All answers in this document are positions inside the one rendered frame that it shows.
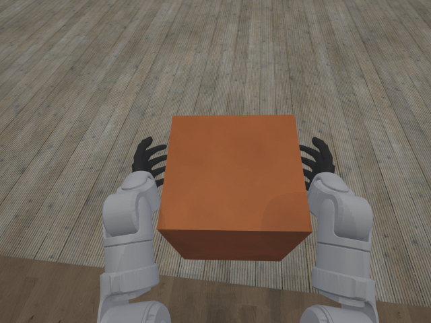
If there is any robot right upper arm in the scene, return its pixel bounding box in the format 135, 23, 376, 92
300, 305, 373, 323

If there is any robot left hand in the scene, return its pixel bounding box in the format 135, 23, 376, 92
132, 137, 167, 187

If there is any robot left upper arm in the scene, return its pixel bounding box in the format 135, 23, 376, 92
100, 300, 171, 323

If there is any carton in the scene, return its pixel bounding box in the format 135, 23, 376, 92
157, 114, 312, 261

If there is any left robot forearm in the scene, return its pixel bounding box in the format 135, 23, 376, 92
97, 171, 161, 323

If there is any robot right hand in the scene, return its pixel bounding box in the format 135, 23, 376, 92
299, 137, 335, 191

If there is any right robot forearm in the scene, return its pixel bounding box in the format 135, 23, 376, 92
308, 172, 379, 323

